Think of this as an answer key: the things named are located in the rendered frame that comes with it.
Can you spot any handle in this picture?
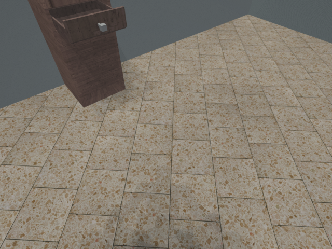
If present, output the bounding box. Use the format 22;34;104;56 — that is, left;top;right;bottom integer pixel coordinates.
98;23;107;32

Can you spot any cabinet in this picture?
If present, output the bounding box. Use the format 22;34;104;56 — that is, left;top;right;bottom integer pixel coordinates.
28;0;125;108

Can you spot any drawer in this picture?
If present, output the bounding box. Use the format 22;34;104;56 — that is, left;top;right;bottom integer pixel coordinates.
48;0;127;44

